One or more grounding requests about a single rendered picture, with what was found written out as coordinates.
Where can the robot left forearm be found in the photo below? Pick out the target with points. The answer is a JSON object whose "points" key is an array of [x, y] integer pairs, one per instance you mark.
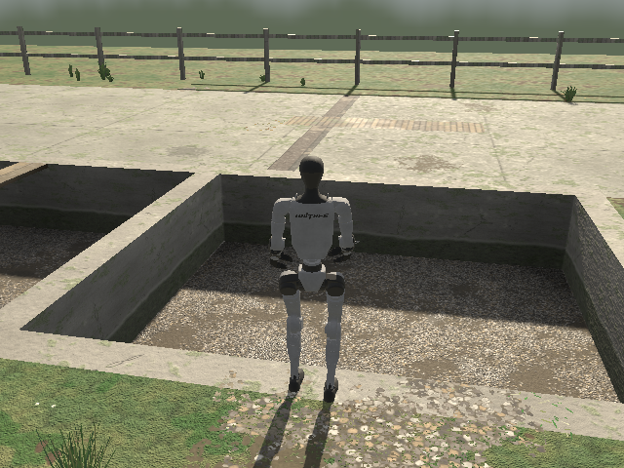
{"points": [[275, 255]]}

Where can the left robot hand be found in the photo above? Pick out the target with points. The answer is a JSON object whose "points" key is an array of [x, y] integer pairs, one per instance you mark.
{"points": [[277, 264]]}

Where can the left robot upper arm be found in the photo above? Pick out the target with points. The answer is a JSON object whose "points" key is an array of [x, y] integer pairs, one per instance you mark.
{"points": [[281, 208]]}

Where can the robot right forearm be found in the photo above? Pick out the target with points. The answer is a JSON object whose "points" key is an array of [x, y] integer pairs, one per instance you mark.
{"points": [[348, 251]]}

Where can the right robot upper arm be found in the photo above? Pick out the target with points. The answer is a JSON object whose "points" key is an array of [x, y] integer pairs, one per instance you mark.
{"points": [[342, 208]]}

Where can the robot right shin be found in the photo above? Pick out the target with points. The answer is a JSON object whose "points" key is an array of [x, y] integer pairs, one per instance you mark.
{"points": [[332, 355]]}

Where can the right robot hand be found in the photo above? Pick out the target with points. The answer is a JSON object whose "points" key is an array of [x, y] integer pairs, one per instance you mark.
{"points": [[337, 251]]}

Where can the left robot foot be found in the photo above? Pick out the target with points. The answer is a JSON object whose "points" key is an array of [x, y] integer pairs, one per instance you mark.
{"points": [[294, 385]]}

